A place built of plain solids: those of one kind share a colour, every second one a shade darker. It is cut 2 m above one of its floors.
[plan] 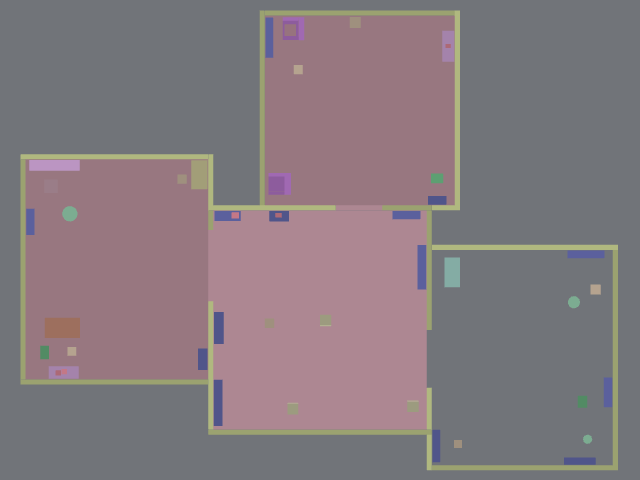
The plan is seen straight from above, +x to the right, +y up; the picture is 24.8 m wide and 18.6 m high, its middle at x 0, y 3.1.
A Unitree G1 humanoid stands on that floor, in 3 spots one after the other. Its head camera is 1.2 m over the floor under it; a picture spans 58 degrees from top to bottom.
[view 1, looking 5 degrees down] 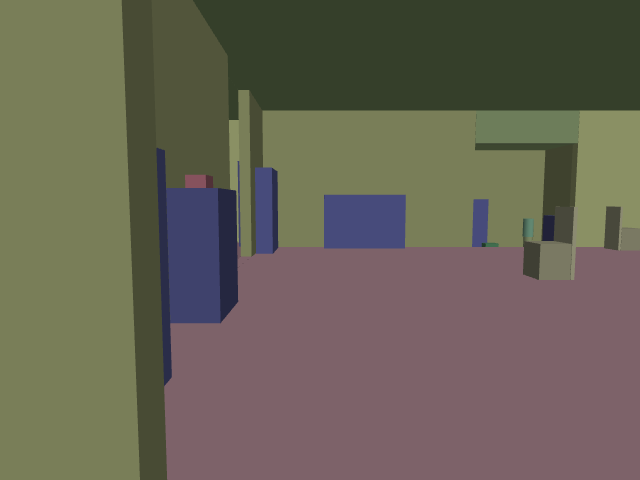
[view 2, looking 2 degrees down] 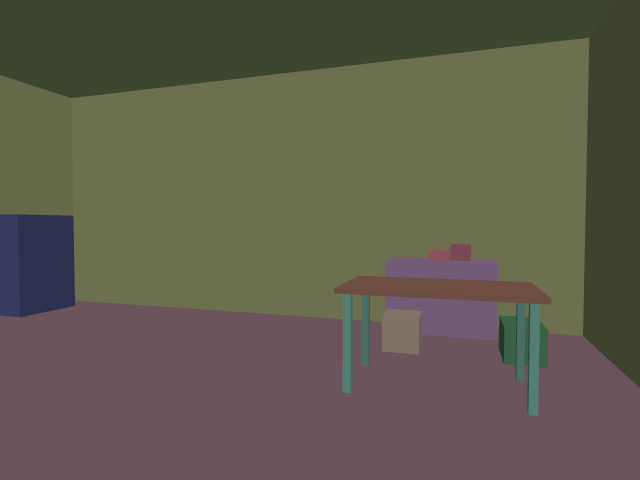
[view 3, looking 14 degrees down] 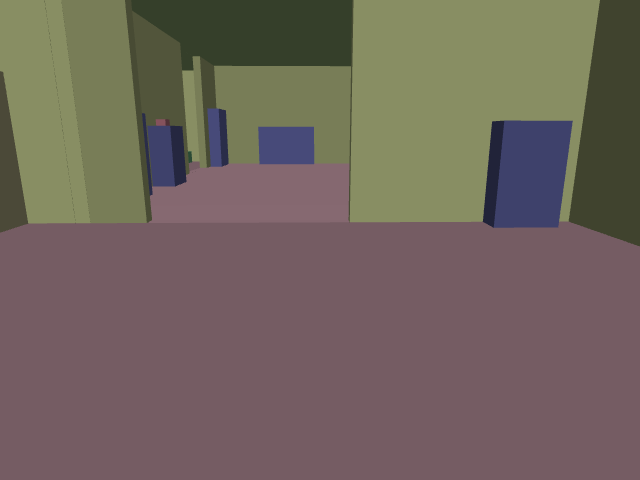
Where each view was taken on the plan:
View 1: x -5.45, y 3.00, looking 0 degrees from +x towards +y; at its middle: wall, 9.62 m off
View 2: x -10.14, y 3.00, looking -72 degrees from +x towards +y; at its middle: wall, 5.58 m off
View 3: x -10.14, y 1.24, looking -1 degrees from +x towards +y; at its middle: floor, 4.96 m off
